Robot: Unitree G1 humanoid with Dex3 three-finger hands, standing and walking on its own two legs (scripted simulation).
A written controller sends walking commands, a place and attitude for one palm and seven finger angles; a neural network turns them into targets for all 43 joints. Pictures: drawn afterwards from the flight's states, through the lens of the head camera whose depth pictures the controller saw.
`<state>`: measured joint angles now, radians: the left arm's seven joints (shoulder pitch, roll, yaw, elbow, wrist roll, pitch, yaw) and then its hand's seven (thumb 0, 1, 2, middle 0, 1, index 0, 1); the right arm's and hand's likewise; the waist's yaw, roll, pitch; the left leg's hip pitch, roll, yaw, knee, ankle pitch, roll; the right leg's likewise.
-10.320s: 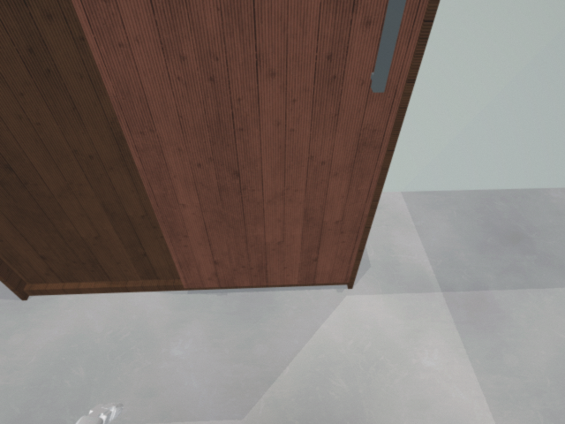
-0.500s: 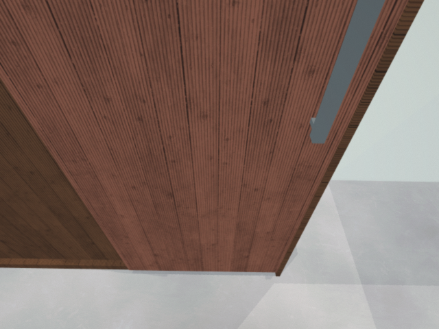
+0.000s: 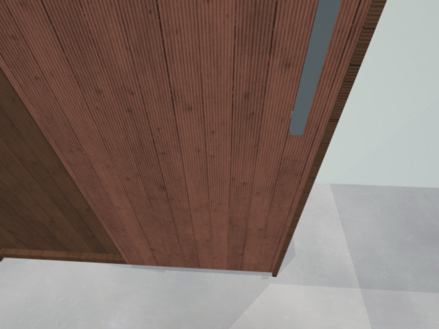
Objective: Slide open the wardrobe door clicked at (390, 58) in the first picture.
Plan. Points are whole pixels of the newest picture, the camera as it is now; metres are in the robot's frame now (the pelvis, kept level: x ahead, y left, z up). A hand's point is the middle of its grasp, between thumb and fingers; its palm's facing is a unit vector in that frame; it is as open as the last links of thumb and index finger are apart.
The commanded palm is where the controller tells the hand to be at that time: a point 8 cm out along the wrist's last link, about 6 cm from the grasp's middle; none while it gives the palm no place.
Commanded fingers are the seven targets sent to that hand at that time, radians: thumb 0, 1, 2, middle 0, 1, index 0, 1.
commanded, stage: look again from close up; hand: right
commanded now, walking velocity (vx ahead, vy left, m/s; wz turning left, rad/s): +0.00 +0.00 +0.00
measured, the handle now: (309, 64) +0.48 -0.12 +0.26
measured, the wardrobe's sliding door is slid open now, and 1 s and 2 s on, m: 0.00 0.00 0.00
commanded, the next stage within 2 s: raise the hand with hooked fingers in 1.24 s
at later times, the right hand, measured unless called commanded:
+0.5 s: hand out of the picture -0.07 -0.17 -0.17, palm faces +0.02 +0.99 -0.17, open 7.4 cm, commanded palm none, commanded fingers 0.00 -0.90 -0.90 0.20 0.30 0.20 0.30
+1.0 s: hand out of the picture -0.04 -0.16 -0.17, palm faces +0.00 +0.98 -0.17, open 7.4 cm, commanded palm none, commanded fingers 0.00 -0.90 -0.90 0.20 0.30 0.20 0.30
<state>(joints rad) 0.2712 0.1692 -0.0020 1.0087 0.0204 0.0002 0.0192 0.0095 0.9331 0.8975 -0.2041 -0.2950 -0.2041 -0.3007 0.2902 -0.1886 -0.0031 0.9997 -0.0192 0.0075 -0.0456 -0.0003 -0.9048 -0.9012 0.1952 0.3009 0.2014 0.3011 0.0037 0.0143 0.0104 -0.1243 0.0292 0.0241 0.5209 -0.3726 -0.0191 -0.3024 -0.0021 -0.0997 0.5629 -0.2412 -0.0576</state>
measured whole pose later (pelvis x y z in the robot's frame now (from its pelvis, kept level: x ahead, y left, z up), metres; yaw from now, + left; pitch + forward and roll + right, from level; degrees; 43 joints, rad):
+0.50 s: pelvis -0.02 +0.00 +0.01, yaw +0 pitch -1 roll +0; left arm 0.27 0.17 -0.01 1.07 0.01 0.00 0.01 0.01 0.91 0.90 -0.20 -0.29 -0.20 -0.30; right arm 0.39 -0.16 0.02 1.08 -0.02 0.00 -0.03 0.00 -0.90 -0.90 0.20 0.30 0.20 0.30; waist -0.01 0.02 0.02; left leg -0.14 0.04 0.02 0.46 -0.30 -0.03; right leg -0.29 0.01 -0.11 0.45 -0.14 -0.06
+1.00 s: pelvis -0.02 +0.00 +0.01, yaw +1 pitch -1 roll +0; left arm 0.28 0.15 0.00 1.10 0.01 0.00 0.01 0.01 0.91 0.90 -0.20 -0.29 -0.20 -0.30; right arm 0.34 -0.15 0.01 1.08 -0.02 -0.01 -0.04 0.00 -0.90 -0.90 0.20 0.30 0.20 0.30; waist 0.00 0.01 0.02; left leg -0.14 0.03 0.01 0.45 -0.30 -0.02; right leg -0.29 0.00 -0.11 0.44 -0.14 -0.05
